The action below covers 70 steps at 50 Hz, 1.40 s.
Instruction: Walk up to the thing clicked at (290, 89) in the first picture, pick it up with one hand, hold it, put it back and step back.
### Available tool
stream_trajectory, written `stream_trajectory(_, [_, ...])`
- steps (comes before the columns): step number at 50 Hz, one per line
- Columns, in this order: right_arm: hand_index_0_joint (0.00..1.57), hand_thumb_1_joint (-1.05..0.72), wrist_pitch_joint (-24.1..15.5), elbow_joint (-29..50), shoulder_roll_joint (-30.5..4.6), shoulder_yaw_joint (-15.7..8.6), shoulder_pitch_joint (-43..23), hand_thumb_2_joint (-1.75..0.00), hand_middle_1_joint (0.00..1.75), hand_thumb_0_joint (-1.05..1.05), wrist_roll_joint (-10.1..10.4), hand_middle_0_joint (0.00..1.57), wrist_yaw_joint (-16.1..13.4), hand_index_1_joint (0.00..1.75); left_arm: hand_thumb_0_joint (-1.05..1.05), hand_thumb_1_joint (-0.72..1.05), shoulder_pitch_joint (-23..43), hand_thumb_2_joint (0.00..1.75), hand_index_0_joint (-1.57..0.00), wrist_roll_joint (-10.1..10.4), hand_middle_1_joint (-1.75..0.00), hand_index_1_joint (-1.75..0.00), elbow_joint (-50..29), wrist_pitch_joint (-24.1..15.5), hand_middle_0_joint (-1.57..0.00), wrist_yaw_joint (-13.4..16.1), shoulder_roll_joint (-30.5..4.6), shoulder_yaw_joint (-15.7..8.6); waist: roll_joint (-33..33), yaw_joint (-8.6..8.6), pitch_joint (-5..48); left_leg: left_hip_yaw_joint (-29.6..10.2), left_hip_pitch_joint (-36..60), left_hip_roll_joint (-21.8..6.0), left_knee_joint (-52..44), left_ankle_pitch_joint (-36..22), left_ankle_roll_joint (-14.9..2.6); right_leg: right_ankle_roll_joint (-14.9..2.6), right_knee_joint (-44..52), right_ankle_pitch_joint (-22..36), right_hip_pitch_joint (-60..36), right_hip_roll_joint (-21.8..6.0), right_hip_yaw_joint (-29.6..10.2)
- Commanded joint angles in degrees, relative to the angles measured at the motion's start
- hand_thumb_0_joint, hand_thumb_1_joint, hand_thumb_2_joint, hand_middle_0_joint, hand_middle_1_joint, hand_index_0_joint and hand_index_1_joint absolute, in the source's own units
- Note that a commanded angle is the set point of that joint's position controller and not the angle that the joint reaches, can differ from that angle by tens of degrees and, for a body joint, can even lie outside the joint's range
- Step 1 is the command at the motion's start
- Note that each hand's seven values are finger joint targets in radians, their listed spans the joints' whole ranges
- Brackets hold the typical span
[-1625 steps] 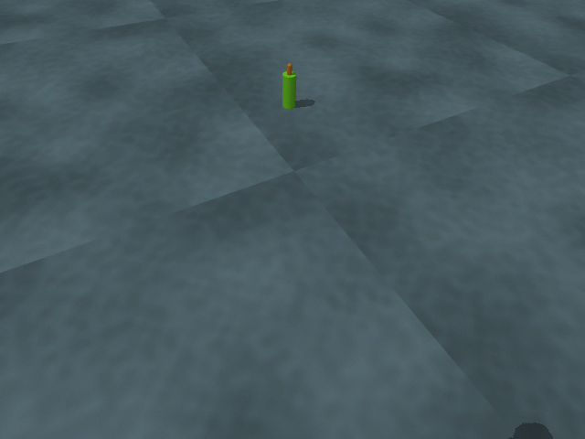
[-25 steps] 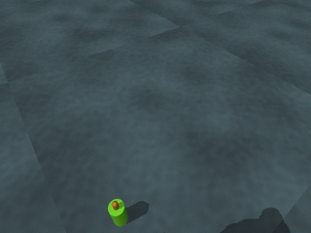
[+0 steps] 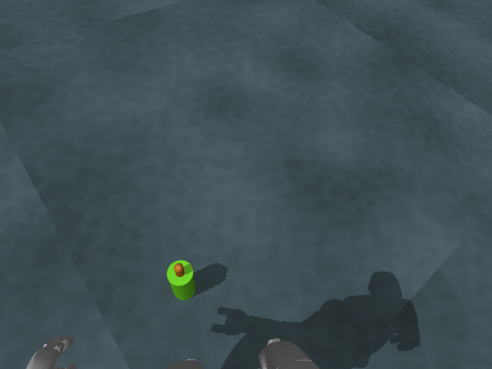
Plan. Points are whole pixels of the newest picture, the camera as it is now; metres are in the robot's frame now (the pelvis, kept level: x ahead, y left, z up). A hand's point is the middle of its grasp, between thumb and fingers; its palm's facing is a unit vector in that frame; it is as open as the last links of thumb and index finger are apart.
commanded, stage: step back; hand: left
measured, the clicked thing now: (181, 278) +0.43 +0.16 -0.62
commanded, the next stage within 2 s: none
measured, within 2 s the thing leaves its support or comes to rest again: neither
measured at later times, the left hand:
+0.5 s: hand out of the picture -0.01 +0.24 -0.14, palm faces -0.08 -0.91 -0.41, open 7.4 cm
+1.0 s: hand out of the picture -0.13 +0.25 -0.15, palm faces +0.02 -0.94 -0.33, open 7.4 cm
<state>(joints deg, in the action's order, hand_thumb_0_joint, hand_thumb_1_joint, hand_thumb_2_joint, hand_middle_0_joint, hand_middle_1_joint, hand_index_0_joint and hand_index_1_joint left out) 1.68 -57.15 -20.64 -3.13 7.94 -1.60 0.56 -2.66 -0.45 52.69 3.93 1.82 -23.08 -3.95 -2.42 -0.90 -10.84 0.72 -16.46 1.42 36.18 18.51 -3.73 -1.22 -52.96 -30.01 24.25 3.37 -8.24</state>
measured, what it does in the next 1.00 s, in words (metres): walks backwards: right foot, then left foot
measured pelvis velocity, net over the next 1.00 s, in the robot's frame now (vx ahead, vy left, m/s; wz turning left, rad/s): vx -0.25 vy -0.01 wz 0.01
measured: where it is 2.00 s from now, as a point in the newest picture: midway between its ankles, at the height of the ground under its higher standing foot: outside the picture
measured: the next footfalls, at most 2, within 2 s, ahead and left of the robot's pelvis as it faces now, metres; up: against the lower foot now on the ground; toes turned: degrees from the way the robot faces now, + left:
right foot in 0.40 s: -0.08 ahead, -0.12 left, +0.00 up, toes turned -2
left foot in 0.82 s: -0.19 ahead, +0.10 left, +0.00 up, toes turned -1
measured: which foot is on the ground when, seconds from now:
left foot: down 0.00-0.44, up 0.46-0.80, down 0.82-1.00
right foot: up 0.00-0.38, down 0.40-0.86, up 0.88-1.00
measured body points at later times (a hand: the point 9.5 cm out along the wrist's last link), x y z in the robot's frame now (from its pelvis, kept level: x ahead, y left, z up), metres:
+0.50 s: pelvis -0.11 -0.02 +0.00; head -0.07 -0.04 +0.44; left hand +0.00 +0.29 -0.11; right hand -0.01 -0.34 -0.13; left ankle -0.03 +0.08 -0.70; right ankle -0.12 -0.12 -0.73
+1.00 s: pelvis -0.25 -0.01 +0.00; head -0.20 +0.02 +0.45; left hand -0.13 +0.30 -0.13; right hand -0.17 -0.32 -0.10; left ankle -0.23 +0.10 -0.73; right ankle -0.26 -0.15 -0.64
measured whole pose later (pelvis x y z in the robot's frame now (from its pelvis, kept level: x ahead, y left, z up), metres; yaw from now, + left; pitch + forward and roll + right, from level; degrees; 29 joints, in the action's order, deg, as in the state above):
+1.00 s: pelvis -0.25 -0.01 +0.00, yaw +1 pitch -2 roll -2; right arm 1.3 -50.5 -20.0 -1.8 10.9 -2.5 -0.5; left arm -7.7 -0.6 45.8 5.1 0.4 -21.5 -4.9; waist -2.3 -0.3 -8.4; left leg -2.0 -15.5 -0.1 33.5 16.1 -1.6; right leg -0.8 -68.9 -28.7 28.4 7.5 -8.2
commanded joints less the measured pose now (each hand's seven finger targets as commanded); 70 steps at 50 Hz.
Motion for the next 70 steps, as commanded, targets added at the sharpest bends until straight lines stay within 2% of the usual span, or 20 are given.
stream_trajectory(1, [0.2, -0.9, -1.67, 6.47, -15.1, -3.59, -3.63, -0.9, 0.3, 0.0, -0.57, 0.2, -2.53, 0.3, 0.0, 0.9, -4.45, 0.9, -0.2, 0.57, -0.3, -0.3, -3.83, -0.48, -0.2, 0.44, -8.75, -1.78, 10.42, 2.18, 13.0, -13.08, 9.86, -13.19, -12.71, -39.99, -0.93, -0.78, -13.68, 2.59, 4.0, 2.29, -4.74])
stream_trajectory(10, [0.2, -0.9, -1.56, 8.94, -13.82, -4.17, 3.02, -0.9, 0.3, 0.0, 0.1, 0.2, -3.01, 0.3, 0.0, 0.9, -4.61, 0.9, -0.2, -0.51, -0.3, -0.3, -7.09, -1.23, -0.2, 0.13, -8.95, -2.89, 8.74, -2.04, 13.98, -13.89, 18.26, -16.45, -9.74, -38.58, -6.76, 2.66, -2.09, 0.82, 3.22, -0.29, -0.61])
stream_trajectory(18, [0.2, -0.9, -1.14, 11.74, -16.06, -4.27, -3.64, -0.9, 0.3, 0.0, 0.25, 0.2, -2.21, 0.3, 0.0, 0.9, -13.04, 0.9, -0.2, -1.16, -0.3, -0.3, -4.96, -1.64, -0.2, -1.35, -8.45, -3.67, 9.35, 2.16, 16.04, -14.01, 5.03, -18.17, -10.77, -18.26, -6.77, -0.46, 15.66, 7.26, -11.08, -3.0, 4.96])
stream_trajectory(20, [0.2, -0.9, -0.6, 11.62, -14.24, -3.57, -5.28, -0.9, 0.3, 0.0, 1.0, 0.2, -2.02, 0.3, 0.0, 0.9, -15.96, 0.9, -0.2, -1.74, -0.3, -0.3, -3.92, -2.23, -0.2, -1.3, -9.42, -4.21, 3.93, 3.69, 15.31, -10.47, -1.97, -13.24, -4.65, -11.03, -1.88, -2.3, 28.03, 16.04, -16.61, -5.48, -0.01])
stream_trajectory(21, [0.2, -0.9, -0.52, 12.06, -12.27, -2.95, -5.11, -0.9, 0.3, 0.0, 1.38, 0.2, -1.89, 0.3, 0.0, 0.9, -13.33, 0.9, -0.2, -2.25, -0.3, -0.3, -5.42, -2.63, -0.2, -1.28, -12.64, -4.9, -6.47, 2.58, 12.15, -5.68, -9.69, -4.91, 4.13, -0.69, 1.81, -5.29, 32.36, 20.04, -15.78, -13.35, -13.38])
stream_trajectory(23, [0.2, -0.9, 0.16, 10.83, -11.98, -3.28, -3.25, -0.9, 0.3, 0.0, 0.75, 0.2, -2.76, 0.3, 0.0, 0.9, -4.57, 0.9, -0.2, -2.14, -0.3, -0.3, -9.97, -2.75, -0.2, -1.27, -17.55, -5.54, -13.34, 2.81, 5.91, -6.67, -7.95, 3.79, 26.59, 17.78, 5.0, -17.47, 37.93, 18.4, 1.7, -26.29, -24.66])
stream_trajectory(28, [0.2, -0.9, -0.52, 8.0, -12.17, -2.18, 3.31, -0.9, 0.3, 0.0, 1.8, 0.2, -2.5, 0.3, 0.0, 0.9, -0.14, 0.9, -0.2, -1.77, -0.3, -0.3, -12.16, -3.06, -0.2, -0.59, -10.43, -4.37, -4.16, -0.53, 8.74, -9.37, -10.37, 7.12, 32.99, 6.75, 4.84, -8.99, 30.45, 35.37, -9.12, -13.55, -3.72])
stream_trajectory(33, [0.2, -0.9, -1.35, 10.85, -11.33, -1.4, 0.89, -0.9, 0.3, 0.0, 1.37, 0.2, -3.13, 0.3, 0.0, 0.9, -9.11, 0.9, -0.2, -1.74, -0.3, -0.3, -12.24, -2.57, -0.2, -0.06, -8.97, -4.25, -6.15, 4.75, 13.34, -6.92, -16.48, 3.53, 19.48, 12.1, 5.86, -11.75, 25.54, 44.91, -28.46, -16.44, -5.05])
stream_trajectory(40, [0.2, -0.9, -1.48, 7.9, -11.51, -2.77, 10.2, -0.9, 0.3, 0.0, 0.4, 0.2, -2.38, 0.3, 0.0, 0.9, -3.79, 0.9, -0.2, -0.89, -0.3, -0.3, -14.55, -1.01, -0.2, -0.72, -11.69, -3.72, -4.83, -0.31, 16.72, -0.08, 5.4, 0.53, -10.47, -6.31, 2.62, -6.91, 20.21, 33.86, -15.98, -14.79, -1.82])
stream_trajectory(42, [0.2, -0.9, -1.68, 9.29, -17.64, -4.28, 8.83, -0.9, 0.3, 0.0, -1.0, 0.2, -2.14, 0.3, 0.0, 0.9, -3.41, 0.9, -0.2, -0.62, -0.3, -0.3, -15.69, -0.87, -0.2, -1.04, -8.52, -2.87, 11.22, -0.5, 14.66, -22.0, 8.43, -15.19, -14.75, -14.25, -3.74, -1.04, 8.84, 12.51, -0.58, -5.07, 3.84])
stream_trajectory(43, [0.2, -0.9, -1.52, 10.75, -21.82, -4.94, 4.43, -0.9, 0.3, 0.0, -0.9, 0.2, -1.78, 0.3, 0.0, 0.9, -0.09, 0.9, -0.2, -0.57, -0.3, -0.3, -15.87, -0.93, -0.2, -0.57, -9.79, -4.03, 16.36, -1.75, 11.89, -29.72, 0.72, -23.8, -18.23, -18.83, -11.38, 0.71, -3.38, -5.11, 1.59, 1.2, 5.72])
stream_trajectory(44, [0.2, -0.9, -1.93, 11.83, -22.61, -5.16, 2.06, -0.9, 0.3, 0.0, -0.94, 0.2, -2.1, 0.3, 0.0, 0.9, 0.98, 0.9, -0.2, -1.46, -0.3, -0.3, -15.42, -0.89, -0.2, -0.14, -10.45, -4.68, 15.77, -2.22, 9.47, -33.64, -5.68, -26.66, -19.0, -20.78, -15.07, 1.06, -13.98, -7.75, -0.48, 0.99, -0.88])
stream_trajectory(48, [0.2, -0.9, -2.36, 13.02, -14.65, -2.96, -3.41, -0.9, 0.3, 0.0, -0.73, 0.2, -2.87, 0.3, 0.0, 0.9, -7.33, 0.9, -0.2, 0.05, -0.3, -0.3, -10.96, -0.6, -0.2, -0.74, -9.07, -4.54, 7.87, 3.94, 8.82, -13.04, 1.58, -14.41, -12.83, -29.13, -7.51, 0.1, -22.69, 2.33, 5.06, 4.05, -3.66])
stream_trajectory(54, [0.2, -0.9, -1.97, 12.96, -14.72, -3.72, 2.73, -0.9, 0.3, 0.0, -0.03, 0.2, -2.99, 0.3, 0.0, 0.9, -6.5, 0.9, -0.2, -0.84, -0.3, -0.3, -11.62, -1.7, -0.2, -0.78, -8.16, -3.95, 10.65, -0.89, 12.75, -12.79, 14.88, -15.92, -7.97, -31.66, -10.81, 3.76, -5.28, -0.27, 4.5, 0.28, 0.23])
stream_trajectory(59, [0.2, -0.9, -0.38, 14.28, -16.65, -4.0, -0.44, -0.9, 0.3, 0.0, 0.21, 0.2, -2.19, 0.3, 0.0, 0.9, -12.53, 0.9, -0.2, -0.86, -0.3, -0.3, -7.59, -2.98, -0.2, -1.08, -8.01, -3.59, 13.23, 0.95, 17.83, -10.1, 10.16, -13.53, -2.72, -24.77, -7.41, 1.96, 24.01, 11.04, -9.68, -1.75, 7.23])
stream_trajectory(61, [0.2, -0.9, 0.23, 14.85, -15.38, -3.58, -2.01, -0.9, 0.3, 0.0, 0.96, 0.2, -1.84, 0.3, 0.0, 0.9, -15.62, 0.9, -0.2, -1.77, -0.3, -0.3, -5.55, -3.25, -0.2, -1.13, -10.18, -4.2, 10.19, 2.55, 17.6, -9.36, -0.69, -11.08, -1.31, -14.53, -2.88, -0.68, 27.36, 19.17, -17.64, -2.82, 4.46])
stream_trajectory(63, [0.2, -0.9, 0.42, 16.16, -11.5, -3.05, -4.68, -0.9, 0.3, 0.0, 1.29, 0.2, -2.47, 0.3, 0.0, 0.9, -10.8, 0.9, -0.2, -1.98, -0.3, -0.3, -8.31, -2.76, -0.2, -1.51, -19.61, -6.24, -13.4, 4.47, 11.88, -3.86, -11.13, 3.4, 19.71, 14.6, 3.38, -13.47, 34.71, 14.43, -4.95, -23.07, -20.89])
stream_trajectory(64, [0.2, -0.9, 0.78, 15.54, -13.79, -4.06, -3.14, -0.9, 0.3, 0.0, 1.22, 0.2, -2.93, 0.3, 0.0, 0.9, -4.76, 0.9, -0.2, -2.13, -0.3, -0.3, -10.84, -3.04, -0.2, -1.13, -21.83, -6.53, -16.12, 3.37, 7.7, -9.04, -6.92, 0.96, 29.91, 16.89, 4.01, -16.65, 37.85, 12.68, 6.68, -28.03, -26.16])
stream_trajectory(67, [0.2, -0.9, 0.58, 11.97, -13.69, -3.44, 0.57, -0.9, 0.3, 0.0, 1.63, 0.2, -1.99, 0.3, 0.0, 0.9, 0.05, 0.9, -0.2, -2.1, -0.3, -0.3, -12.08, -3.19, -0.2, -0.58, -13.55, -4.4, -6.43, -0.08, 5.21, -9.52, -8.07, 5.21, 33.61, 8.2, 3.36, -10.44, 31.5, 20.86, 2.82, -16.15, -7.17])
stream_trajectory(70, [0.2, -0.9, -0.2, 11.59, -12.29, -2.37, 2.5, -0.9, 0.3, 0.0, 1.48, 0.2, -2.38, 0.3, 0.0, 0.9, -2.79, 0.9, -0.2, -2.44, -0.3, -0.3, -11.85, -2.76, -0.2, -0.44, -12.76, -4.62, -7.3, 1.87, 7.31, -7.43, -9.58, 5.41, 28.06, 8.33, 4.48, -8.97, 28.14, 23.79, -4.14, -13.34, -3.6])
